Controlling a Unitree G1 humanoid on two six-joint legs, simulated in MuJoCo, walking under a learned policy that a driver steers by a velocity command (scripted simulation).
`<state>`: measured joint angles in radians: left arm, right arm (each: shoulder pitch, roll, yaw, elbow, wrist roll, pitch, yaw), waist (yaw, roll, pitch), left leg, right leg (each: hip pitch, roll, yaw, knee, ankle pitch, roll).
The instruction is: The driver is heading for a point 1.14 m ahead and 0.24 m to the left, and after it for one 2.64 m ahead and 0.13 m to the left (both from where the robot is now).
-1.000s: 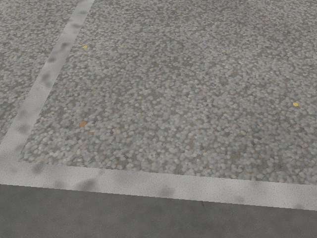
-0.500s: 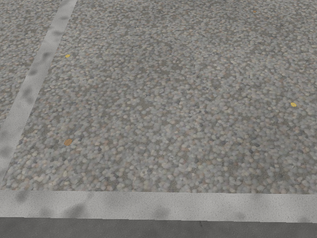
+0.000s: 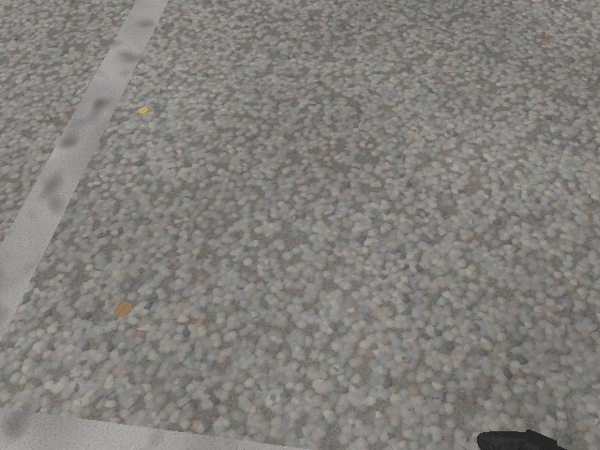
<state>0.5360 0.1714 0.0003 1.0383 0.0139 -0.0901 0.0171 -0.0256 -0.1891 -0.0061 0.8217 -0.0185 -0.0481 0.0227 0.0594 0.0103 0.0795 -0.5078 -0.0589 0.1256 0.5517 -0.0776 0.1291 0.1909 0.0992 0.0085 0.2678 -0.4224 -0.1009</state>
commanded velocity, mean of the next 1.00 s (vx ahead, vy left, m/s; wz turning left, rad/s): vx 0.43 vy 0.00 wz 0.08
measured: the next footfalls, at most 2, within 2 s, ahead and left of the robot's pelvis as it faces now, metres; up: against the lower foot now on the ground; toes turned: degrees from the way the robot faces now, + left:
left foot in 0.02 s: +0.18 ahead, +0.05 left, +0.00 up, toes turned +3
right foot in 0.58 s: +0.48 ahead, -0.12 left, +0.00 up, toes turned -3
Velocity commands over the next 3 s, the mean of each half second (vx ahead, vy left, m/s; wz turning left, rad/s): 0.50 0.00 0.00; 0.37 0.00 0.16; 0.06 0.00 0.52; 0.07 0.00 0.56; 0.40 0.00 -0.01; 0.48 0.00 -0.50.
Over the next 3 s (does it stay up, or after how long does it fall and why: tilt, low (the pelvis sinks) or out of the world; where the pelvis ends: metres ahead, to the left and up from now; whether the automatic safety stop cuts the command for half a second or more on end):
stays up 0.92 0.23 0.02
